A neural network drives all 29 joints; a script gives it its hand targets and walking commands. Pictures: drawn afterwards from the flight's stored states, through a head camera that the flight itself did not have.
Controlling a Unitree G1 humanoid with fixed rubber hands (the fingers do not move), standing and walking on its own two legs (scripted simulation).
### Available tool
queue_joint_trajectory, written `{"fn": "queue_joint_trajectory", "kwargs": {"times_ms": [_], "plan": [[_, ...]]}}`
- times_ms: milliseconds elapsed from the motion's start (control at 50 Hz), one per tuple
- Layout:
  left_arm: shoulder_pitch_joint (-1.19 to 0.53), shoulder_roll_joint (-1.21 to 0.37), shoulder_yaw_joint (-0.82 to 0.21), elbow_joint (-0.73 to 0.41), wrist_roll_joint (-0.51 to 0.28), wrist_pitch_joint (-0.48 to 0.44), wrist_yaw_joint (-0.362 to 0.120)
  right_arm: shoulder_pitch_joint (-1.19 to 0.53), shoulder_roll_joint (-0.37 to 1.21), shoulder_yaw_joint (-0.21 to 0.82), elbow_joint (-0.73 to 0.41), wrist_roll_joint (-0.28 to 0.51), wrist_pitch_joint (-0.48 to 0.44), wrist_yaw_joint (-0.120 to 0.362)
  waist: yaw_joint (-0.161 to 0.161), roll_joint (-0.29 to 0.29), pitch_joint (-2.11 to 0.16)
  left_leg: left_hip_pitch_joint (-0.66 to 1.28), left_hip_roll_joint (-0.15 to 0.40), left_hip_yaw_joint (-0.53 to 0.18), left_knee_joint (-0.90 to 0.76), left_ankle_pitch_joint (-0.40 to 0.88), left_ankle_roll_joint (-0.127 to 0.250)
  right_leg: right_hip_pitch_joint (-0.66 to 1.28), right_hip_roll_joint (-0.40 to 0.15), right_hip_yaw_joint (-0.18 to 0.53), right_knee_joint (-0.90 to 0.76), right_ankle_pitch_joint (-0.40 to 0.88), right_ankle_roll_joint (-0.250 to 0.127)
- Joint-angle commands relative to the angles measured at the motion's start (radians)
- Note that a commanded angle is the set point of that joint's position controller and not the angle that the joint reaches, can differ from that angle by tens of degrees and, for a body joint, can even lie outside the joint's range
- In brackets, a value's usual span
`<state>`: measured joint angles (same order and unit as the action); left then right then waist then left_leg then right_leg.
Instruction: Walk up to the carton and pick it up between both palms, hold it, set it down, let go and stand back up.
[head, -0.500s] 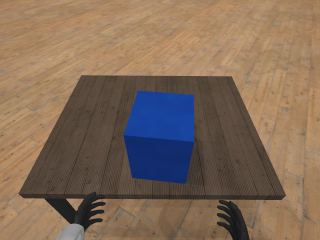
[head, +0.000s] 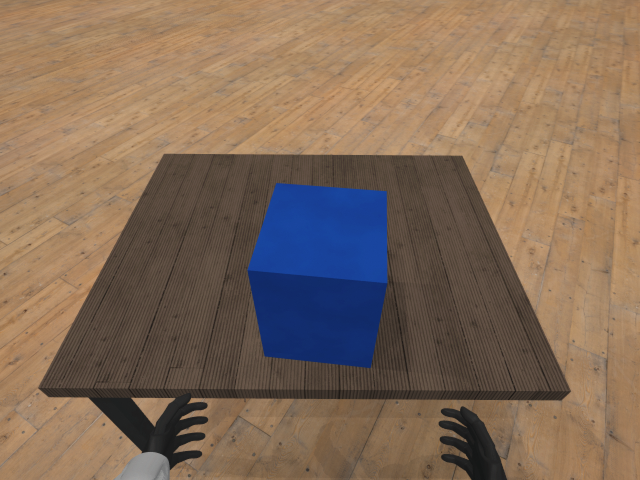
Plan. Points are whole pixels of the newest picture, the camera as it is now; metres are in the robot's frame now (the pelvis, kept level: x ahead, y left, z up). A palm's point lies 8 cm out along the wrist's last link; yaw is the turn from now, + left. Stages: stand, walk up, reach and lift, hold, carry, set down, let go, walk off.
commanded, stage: let go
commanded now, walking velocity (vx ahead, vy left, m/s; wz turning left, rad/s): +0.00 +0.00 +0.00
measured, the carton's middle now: (323, 276) +0.47 -0.01 -0.07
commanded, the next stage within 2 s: stand in 0.44 s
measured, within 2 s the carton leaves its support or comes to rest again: neither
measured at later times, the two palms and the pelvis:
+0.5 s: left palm (159, 458) +0.18 +0.22 -0.07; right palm out of the picture +0.14 -0.20 -0.08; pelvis +0.00 +0.00 +0.00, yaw +0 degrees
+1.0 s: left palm out of the picture +0.16 +0.25 -0.10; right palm out of the picture +0.08 -0.25 -0.12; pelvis +0.02 +0.00 +0.00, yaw +0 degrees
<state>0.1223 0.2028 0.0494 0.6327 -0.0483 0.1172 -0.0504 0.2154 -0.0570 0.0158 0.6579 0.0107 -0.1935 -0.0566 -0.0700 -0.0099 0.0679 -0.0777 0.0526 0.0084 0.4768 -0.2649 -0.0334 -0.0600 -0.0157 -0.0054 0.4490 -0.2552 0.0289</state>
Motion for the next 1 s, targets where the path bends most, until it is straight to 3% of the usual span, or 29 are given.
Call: {"fn": "queue_joint_trajectory", "kwargs": {"times_ms": [0, 420, 440, 480, 540, 720, 980], "plan": [[-0.057, 0.113, 0.015, -0.217, 0.063, -0.019, 0.036, -0.125, -0.21, -0.073, -0.143, -0.047, -0.022, 0.026, 0.114, 0.078, -0.007, 0.036, -0.045, 0.111, -0.159, 0.221, -0.023, -0.036, 0.069, -0.05, -0.118, 0.137, -0.046], [-0.049, 0.085, 0.008, -0.236, 0.078, 0.028, 0.053, -0.15, -0.258, -0.095, -0.123, -0.042, 0.002, 0.055, 0.117, 0.082, -0.011, 0.036, -0.043, 0.114, -0.16, 0.217, -0.029, -0.06, 0.072, -0.056, -0.118, 0.13, -0.054], [-0.001, 0.28, 0.067, -0.127, 0.077, -0.039, 0.077, -0.034, -0.423, -0.112, 0.014, -0.063, 0.077, 0.038, 0.099, 0.059, -0.002, -0.164, 0.031, -0.013, -0.075, 0.212, 0.01, -0.062, -0.068, 0.072, -0.043, 0.206, -0.045], [-0.003, 0.286, 0.057, -0.096, 0.089, -0.079, 0.077, -0.039, -0.386, -0.104, 0.017, -0.077, 0.128, 0.03, 0.079, 0.055, 0.04, -0.215, 0.019, 0.014, -0.091, 0.044, 0.024, -0.112, -0.065, 0.058, -0.053, 0.079, -0.031], [-0.01, 0.278, 0.05, -0.071, 0.1, -0.106, 0.071, -0.066, -0.384, -0.094, 0.036, -0.071, 0.143, 0.038, 0.083, 0.061, 0.037, -0.246, 0.021, -0.007, -0.118, -0.078, 0.042, -0.114, -0.061, 0.061, -0.065, -0.014, -0.029], [-0.019, 0.309, 0.04, 0.027, 0.089, -0.138, 0.062, -0.075, -0.426, -0.089, 0.127, -0.052, 0.15, 0.049, 0.085, 0.056, -0.104, -0.133, 0.043, -0.028, -0.072, 0.229, 0.046, -0.037, -0.087, 0.056, -0.036, 0.245, -0.048], [-0.023, 0.317, 0.031, 0.157, 0.086, -0.144, 0.064, -0.074, -0.448, -0.082, 0.23, -0.042, 0.164, 0.041, 0.072, 0.077, -0.104, -0.079, 0.058, -0.029, -0.085, 0.291, 0.043, -0.024, -0.093, 0.052, -0.055, 0.337, -0.052]]}}
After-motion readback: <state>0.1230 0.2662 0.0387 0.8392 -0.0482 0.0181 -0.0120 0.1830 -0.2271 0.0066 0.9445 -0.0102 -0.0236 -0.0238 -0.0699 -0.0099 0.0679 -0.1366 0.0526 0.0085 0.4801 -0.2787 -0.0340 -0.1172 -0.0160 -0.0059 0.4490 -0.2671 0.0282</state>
